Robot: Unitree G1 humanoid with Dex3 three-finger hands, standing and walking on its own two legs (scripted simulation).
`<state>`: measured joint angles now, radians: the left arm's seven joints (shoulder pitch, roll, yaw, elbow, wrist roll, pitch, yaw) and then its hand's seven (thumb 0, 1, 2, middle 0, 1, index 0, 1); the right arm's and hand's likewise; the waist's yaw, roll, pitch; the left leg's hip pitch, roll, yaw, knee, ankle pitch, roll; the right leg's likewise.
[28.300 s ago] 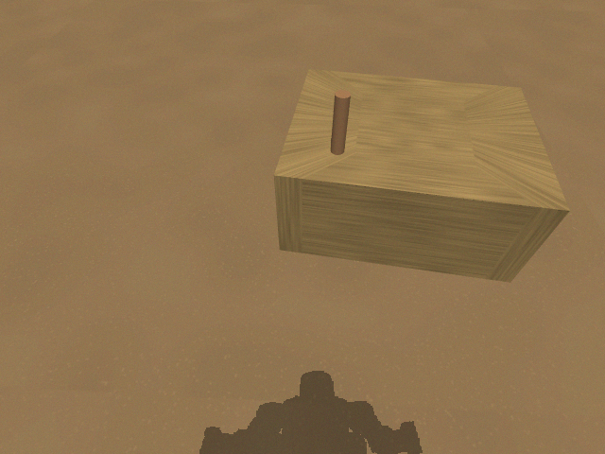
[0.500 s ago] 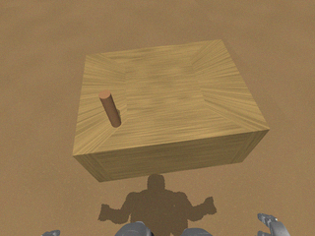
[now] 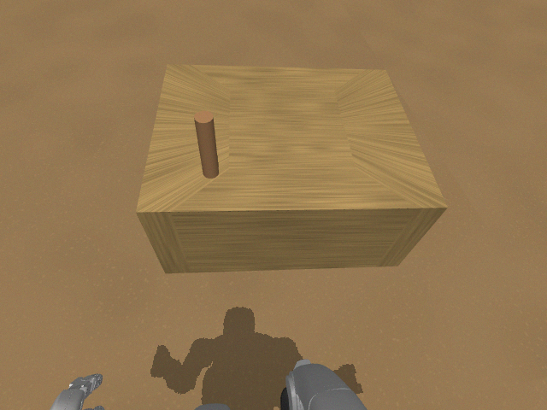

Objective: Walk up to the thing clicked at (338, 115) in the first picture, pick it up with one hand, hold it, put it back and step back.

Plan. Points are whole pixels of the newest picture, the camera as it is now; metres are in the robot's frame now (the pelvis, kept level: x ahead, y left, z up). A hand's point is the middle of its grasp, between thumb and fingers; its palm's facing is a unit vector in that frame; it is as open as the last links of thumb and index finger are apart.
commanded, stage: step back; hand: left
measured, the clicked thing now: (207, 147) +0.80 +0.16 -0.23
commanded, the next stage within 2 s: none
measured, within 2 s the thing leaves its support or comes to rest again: neither
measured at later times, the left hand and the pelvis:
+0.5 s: hand out of the picture -0.07 +0.22 -0.13, palm faces -0.09 -0.91 -0.40, open 7.4 cm; pelvis -0.15 -0.04 +0.00, yaw -6 degrees
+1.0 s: hand out of the picture -0.21 +0.21 -0.15, palm faces -0.05 -0.93 -0.36, open 7.4 cm; pelvis -0.32 -0.05 +0.00, yaw -4 degrees
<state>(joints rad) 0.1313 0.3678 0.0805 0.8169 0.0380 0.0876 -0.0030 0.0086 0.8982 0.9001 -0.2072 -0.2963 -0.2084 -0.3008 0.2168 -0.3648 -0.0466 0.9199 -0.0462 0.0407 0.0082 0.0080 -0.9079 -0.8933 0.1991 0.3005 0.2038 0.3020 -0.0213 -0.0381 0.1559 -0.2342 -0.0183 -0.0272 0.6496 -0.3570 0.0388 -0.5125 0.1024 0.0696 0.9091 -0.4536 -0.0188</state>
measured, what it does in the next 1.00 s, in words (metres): walks backwards: right foot, then left foot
